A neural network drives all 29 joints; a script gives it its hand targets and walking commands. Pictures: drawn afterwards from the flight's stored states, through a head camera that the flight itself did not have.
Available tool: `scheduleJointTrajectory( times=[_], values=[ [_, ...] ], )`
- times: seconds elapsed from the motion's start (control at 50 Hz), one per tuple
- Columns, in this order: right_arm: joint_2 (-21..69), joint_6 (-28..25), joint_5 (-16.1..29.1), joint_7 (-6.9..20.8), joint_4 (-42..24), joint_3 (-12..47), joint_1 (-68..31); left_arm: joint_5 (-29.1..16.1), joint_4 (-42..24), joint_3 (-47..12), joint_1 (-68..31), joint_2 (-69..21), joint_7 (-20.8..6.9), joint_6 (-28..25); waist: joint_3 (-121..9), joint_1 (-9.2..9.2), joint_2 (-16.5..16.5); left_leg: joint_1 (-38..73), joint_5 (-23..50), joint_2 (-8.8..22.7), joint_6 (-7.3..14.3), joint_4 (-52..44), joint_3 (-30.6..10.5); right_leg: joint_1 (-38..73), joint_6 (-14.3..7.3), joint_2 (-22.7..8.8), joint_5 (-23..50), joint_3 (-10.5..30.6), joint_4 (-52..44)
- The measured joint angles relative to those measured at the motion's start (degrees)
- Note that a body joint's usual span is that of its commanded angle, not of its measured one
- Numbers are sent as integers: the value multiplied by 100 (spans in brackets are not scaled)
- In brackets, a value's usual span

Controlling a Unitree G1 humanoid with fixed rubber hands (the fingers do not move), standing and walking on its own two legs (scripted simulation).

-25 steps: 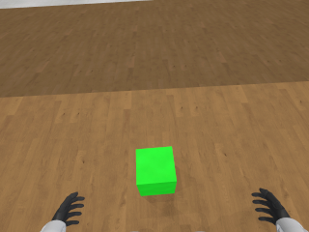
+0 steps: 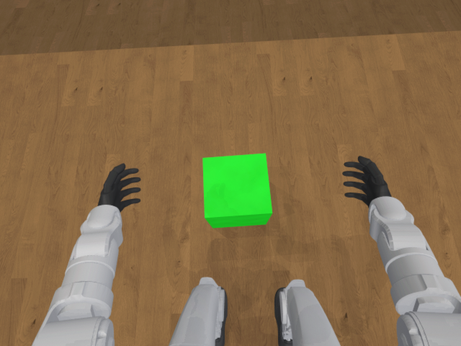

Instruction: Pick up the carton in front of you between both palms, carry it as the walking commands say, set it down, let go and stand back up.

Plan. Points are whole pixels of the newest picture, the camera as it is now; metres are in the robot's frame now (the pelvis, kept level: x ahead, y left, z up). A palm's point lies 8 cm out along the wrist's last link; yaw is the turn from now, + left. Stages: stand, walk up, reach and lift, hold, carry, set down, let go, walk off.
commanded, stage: reach and lift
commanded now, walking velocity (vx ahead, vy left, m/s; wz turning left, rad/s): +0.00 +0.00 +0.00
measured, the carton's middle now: (236, 193) +0.49 +0.04 -0.57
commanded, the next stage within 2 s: none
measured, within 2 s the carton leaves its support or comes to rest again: neither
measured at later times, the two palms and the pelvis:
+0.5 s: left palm (147, 146) +0.49 +0.23 -0.14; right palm (319, 135) +0.52 -0.15 -0.15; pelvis -0.06 -0.01 -0.05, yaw +0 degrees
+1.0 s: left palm (173, 185) +0.47 +0.23 -0.39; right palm (298, 177) +0.50 -0.14 -0.39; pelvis -0.04 -0.01 -0.21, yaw +2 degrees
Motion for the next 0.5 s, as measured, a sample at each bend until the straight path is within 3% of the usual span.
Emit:
scheduleJointTrajectory(
  times=[0.2, 0.36, 0.5],
  values=[
    [-159, 432, 94, -175, 691, -229, -2492, -127, 908, 304, -2562, 246, 37, 267, 275, 64, -98, -1456, 549, 1, -32, 193, -21, -1466, -18, 13, 530, -5, 228],
    [-309, 748, -96, -201, 1504, -656, -4676, 132, 1500, 667, -4565, 430, 15, 603, 780, 113, -156, -2257, 698, 16, -67, 475, -66, -2258, -42, 43, 672, -36, 503],
    [-178, 463, -535, -244, 1408, -1049, -5107, 496, 1346, 1026, -5045, 278, -41, 363, 851, 145, -162, -2741, 610, 11, -73, 519, -89, -2731, -60, 42, 585, -56, 540]
  ],
)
